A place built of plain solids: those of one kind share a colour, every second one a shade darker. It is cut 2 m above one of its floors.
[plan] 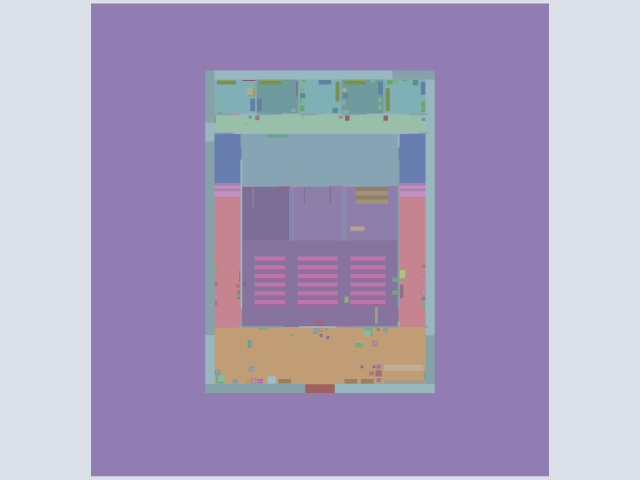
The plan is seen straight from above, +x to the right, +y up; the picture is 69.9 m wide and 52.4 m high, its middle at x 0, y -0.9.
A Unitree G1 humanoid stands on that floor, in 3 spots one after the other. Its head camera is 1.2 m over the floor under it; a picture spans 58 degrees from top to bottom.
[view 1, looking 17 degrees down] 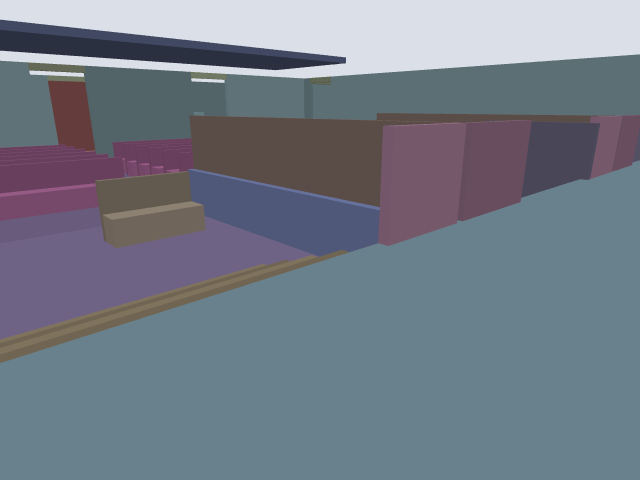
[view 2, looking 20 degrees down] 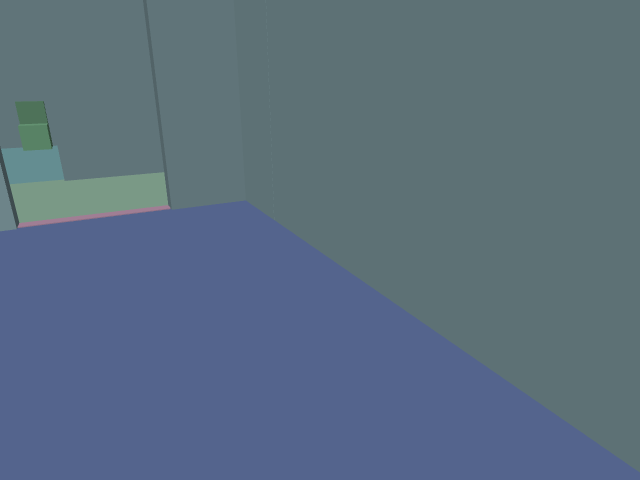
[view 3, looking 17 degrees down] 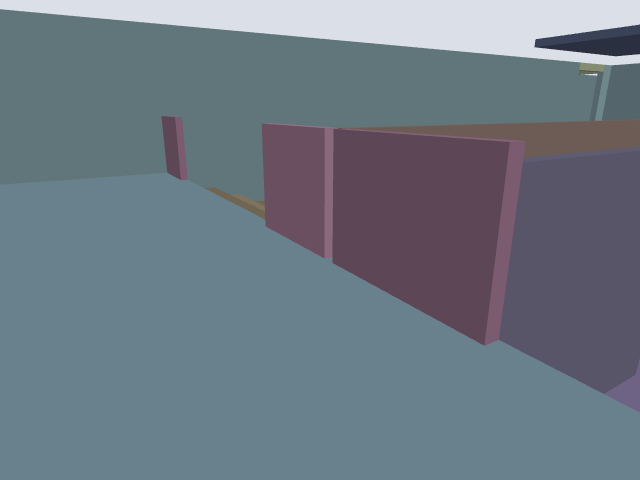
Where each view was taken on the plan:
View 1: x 6.88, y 7.34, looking -133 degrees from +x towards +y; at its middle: floor_tongue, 6.21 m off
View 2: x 10.10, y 6.27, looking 62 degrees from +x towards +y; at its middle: wall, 3.24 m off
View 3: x -0.21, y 6.81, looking -31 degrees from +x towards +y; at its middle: rail_end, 3.62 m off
